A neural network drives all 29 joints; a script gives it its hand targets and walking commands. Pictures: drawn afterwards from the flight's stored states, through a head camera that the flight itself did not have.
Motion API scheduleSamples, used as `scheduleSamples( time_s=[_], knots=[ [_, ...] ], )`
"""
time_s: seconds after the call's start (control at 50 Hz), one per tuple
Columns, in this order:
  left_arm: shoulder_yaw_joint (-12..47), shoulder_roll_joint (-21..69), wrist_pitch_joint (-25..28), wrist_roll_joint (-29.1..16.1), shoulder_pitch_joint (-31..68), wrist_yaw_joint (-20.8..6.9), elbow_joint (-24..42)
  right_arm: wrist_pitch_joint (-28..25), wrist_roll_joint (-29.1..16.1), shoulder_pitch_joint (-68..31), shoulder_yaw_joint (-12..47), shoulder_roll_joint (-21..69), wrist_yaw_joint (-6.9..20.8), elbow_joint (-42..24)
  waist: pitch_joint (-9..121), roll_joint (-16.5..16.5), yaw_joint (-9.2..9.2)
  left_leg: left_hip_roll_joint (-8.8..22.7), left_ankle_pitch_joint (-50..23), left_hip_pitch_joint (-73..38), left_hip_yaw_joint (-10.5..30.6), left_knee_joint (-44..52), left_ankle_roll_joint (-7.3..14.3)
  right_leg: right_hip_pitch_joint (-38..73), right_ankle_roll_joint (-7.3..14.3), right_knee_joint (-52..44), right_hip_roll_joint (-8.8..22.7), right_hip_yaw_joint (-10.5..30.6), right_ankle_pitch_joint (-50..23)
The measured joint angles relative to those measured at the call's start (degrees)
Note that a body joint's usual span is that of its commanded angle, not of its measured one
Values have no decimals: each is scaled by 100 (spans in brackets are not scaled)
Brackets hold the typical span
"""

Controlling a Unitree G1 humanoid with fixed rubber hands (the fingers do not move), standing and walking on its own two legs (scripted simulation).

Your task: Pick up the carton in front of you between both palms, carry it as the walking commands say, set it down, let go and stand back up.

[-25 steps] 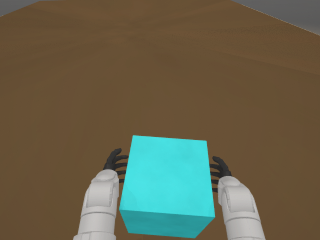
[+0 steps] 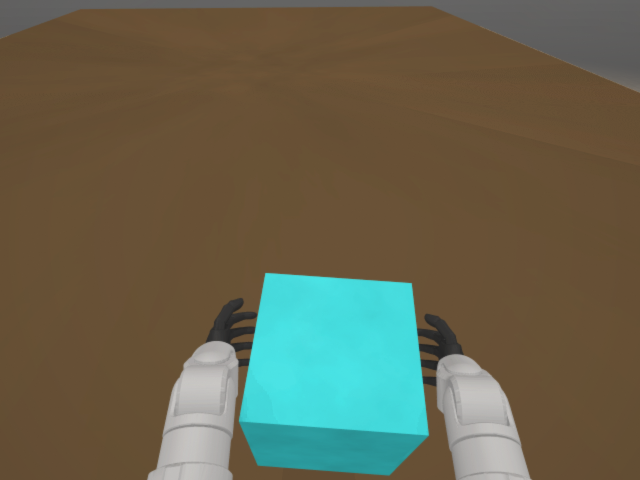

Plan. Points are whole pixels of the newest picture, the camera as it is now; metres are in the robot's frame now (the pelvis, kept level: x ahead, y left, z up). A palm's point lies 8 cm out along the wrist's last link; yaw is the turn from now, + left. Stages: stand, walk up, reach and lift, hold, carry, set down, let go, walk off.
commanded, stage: carry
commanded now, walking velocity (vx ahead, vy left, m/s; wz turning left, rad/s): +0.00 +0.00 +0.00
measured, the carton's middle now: (330, 379) +0.32 +0.00 -0.05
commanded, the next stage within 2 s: hold in 0.32 s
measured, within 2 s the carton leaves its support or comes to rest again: neither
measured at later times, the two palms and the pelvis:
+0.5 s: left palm (218, 361) +0.28 +0.15 +0.05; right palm (452, 376) +0.27 -0.15 +0.04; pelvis -0.01 +0.00 +0.01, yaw -1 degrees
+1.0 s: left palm (226, 353) +0.29 +0.14 +0.05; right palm (461, 383) +0.26 -0.15 +0.05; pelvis -0.02 +0.02 +0.01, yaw -6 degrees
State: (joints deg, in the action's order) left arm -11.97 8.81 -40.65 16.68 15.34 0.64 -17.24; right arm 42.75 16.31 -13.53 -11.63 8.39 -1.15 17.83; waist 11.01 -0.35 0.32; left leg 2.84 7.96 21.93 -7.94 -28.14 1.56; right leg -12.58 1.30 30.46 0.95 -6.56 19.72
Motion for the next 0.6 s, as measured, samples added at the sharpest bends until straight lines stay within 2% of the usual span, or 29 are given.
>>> scheduleSamples(
  time_s=[0.32, 0.4, 0.56, 0.6],
  knots=[
    [135, -34, -2, -148, -151, 60, 327, 15, -134, 159, 171, -31, -52, -345, -245, -7, 22, -24, 41, 121, -3, -118, 46, -123, -40, 134, 48, 7, 46],
    [140, -48, 3, -219, -225, 78, 577, -80, -218, 164, 217, -30, -43, -433, -846, -136, 32, -176, -114, -603, 226, 276, -13, 526, 12, -203, -51, 349, -130],
    [96, -32, -3, -94, -150, 103, 561, -205, -173, 5, 118, -1, 11, -216, -1238, -256, -1, -189, -228, -1157, 312, 605, -53, 1034, 9, -551, -158, 583, -305],
    [88, -26, -13, -71, -116, 122, 543, -235, -148, -43, 86, 10, 9, -150, -1288, -264, 24, -243, -228, -1202, 449, 614, -69, 1041, 7, -531, -181, 663, -320]
  ],
)
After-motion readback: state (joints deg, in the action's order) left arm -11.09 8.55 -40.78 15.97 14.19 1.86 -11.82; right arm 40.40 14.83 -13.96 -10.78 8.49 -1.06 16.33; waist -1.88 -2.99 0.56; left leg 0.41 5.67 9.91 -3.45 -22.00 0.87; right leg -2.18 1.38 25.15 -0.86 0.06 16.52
